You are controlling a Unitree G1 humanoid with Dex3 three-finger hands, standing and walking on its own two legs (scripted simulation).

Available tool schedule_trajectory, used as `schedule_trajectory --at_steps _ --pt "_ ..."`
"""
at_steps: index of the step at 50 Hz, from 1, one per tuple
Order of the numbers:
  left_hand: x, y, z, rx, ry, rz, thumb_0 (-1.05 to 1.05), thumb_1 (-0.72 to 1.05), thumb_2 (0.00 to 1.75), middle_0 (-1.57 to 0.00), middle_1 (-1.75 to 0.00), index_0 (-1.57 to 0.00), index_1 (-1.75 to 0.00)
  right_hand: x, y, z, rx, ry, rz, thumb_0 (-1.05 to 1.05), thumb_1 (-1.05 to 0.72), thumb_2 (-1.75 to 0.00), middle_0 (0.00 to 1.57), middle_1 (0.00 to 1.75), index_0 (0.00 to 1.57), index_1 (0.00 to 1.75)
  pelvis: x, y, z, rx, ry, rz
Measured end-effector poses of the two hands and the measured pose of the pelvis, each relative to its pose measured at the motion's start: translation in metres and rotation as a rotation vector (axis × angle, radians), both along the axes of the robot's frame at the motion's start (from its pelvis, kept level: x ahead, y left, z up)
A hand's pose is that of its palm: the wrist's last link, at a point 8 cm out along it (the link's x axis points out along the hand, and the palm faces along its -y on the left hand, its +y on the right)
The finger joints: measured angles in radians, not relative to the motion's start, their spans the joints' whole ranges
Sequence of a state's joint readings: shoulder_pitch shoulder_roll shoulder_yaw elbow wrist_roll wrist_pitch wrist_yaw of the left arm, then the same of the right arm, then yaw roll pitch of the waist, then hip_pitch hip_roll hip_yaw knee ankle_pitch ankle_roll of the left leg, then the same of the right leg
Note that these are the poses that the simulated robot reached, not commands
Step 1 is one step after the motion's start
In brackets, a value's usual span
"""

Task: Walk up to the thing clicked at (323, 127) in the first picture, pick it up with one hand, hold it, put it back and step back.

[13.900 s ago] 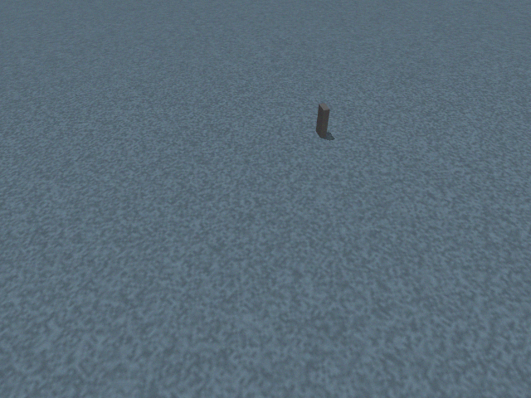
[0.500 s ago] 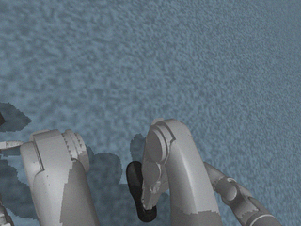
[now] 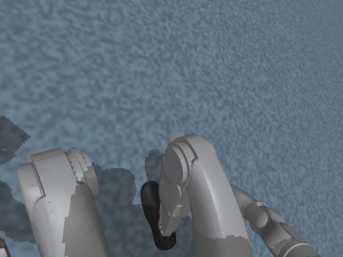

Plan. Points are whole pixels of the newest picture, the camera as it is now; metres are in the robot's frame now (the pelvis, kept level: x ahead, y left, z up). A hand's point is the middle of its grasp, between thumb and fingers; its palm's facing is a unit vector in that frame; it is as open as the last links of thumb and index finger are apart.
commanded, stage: close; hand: left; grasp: from the side
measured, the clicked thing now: out of the picture +0.40 +0.33 -0.18
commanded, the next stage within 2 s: settle in 0.84 s
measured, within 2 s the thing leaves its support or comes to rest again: leaves its support in 1.34 s
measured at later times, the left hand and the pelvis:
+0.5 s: hand out of the picture +0.37 +0.33 -0.17, palm faces +0.51 -0.86 +0.02, open 10.6 cm; pelvis +0.00 +0.00 +0.00, yaw +0 degrees
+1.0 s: hand out of the picture +0.37 +0.33 -0.17, palm faces +0.51 -0.86 +0.03, open 10.9 cm; pelvis +0.00 +0.00 +0.00, yaw -1 degrees
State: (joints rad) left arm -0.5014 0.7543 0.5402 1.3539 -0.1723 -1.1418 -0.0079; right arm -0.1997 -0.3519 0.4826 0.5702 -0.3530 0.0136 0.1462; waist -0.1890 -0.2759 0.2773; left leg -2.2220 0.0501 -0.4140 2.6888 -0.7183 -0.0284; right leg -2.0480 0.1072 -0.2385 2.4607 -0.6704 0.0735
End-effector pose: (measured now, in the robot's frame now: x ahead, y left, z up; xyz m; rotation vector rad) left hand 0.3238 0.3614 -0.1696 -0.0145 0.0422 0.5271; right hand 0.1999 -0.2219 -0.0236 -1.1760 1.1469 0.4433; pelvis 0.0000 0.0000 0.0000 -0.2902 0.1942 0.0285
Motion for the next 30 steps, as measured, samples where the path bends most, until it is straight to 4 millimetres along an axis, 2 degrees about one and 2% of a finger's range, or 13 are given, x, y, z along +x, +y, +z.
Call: schedule_trajectory --at_steps 14,30 --pt "0.0035 0.0034 -0.0006 0.003 -0.010 0.005 0.00 -0.05 0.54 -0.57 -0.71 -0.61 -0.70 0.0026 0.0021 0.0038 -0.016 -0.001 0.012 0.00 -0.85 -0.88 0.21 0.30 0.21 0.30 -0.0008 0.0010 0.0017 -0.008 -0.004 -0.004" --pt "-0.0005 0.0023 -0.0016 -0.007 -0.020 0.006 -0.01 -0.20 0.68 -0.61 -0.80 -0.64 -0.79 0.0058 0.0026 0.0071 -0.022 -0.021 0.015 0.00 -0.86 -0.88 0.21 0.30 0.21 0.30 -0.0021 0.0016 0.0007 -0.011 -0.012 -0.005"
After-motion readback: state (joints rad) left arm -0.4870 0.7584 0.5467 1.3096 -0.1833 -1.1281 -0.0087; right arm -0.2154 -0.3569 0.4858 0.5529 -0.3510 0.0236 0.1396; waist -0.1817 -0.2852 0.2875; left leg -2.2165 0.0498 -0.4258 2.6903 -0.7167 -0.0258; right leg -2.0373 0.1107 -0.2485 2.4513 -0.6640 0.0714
